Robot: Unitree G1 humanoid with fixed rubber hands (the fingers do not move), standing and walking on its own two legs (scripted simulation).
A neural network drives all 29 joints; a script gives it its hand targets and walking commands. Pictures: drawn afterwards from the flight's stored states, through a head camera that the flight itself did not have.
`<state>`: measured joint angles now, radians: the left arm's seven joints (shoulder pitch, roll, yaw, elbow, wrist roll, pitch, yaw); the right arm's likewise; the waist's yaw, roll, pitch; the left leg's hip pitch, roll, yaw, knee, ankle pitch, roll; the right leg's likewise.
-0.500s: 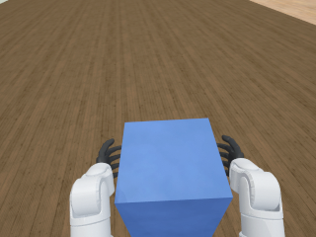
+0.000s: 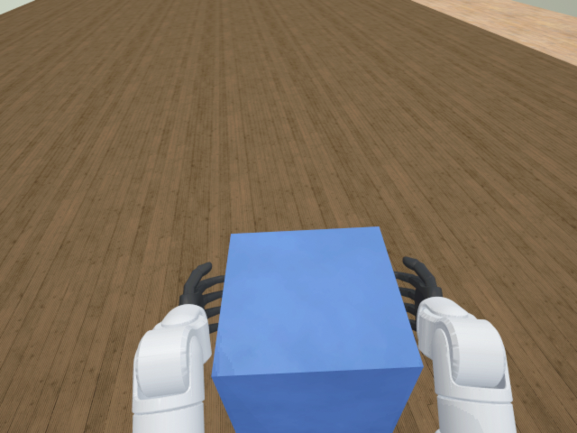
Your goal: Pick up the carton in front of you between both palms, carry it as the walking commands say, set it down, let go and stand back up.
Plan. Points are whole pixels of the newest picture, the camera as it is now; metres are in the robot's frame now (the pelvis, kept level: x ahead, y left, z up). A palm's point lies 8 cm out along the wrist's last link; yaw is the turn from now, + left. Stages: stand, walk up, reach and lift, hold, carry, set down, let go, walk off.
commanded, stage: carry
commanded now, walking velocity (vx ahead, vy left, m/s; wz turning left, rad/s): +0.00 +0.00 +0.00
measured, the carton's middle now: (310, 340) +0.27 +0.00 +0.02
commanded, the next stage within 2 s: hold in 1.54 s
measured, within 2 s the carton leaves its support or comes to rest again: neither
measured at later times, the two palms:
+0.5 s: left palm (201, 332) +0.27 +0.15 +0.04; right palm (414, 329) +0.27 -0.14 +0.04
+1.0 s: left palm (200, 346) +0.25 +0.15 +0.04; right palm (422, 342) +0.25 -0.15 +0.04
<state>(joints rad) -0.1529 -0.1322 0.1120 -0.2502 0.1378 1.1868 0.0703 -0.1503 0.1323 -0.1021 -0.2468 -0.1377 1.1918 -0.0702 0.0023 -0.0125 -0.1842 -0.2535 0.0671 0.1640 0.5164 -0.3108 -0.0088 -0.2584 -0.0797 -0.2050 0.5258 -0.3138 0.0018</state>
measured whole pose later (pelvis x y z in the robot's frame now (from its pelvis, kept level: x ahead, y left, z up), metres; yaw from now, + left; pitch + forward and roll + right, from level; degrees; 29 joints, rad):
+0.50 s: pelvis -0.01 +0.00 +0.00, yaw +0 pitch +2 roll +0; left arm -0.20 -0.14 0.17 0.19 0.25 0.75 0.01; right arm -0.19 0.14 -0.16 0.19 -0.25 0.76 -0.01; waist 0.00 0.00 -0.13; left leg -0.25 0.07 0.17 0.53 -0.31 0.00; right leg -0.25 -0.08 -0.20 0.53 -0.31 0.00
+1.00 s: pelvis -0.04 +0.00 +0.00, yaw +0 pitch +2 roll +0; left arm -0.20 -0.14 0.17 0.16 0.24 0.74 0.02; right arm -0.19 0.14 -0.16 0.16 -0.24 0.75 -0.02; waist 0.00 0.00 -0.11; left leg -0.28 0.07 0.16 0.51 -0.26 0.00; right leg -0.28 -0.08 -0.20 0.51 -0.26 -0.01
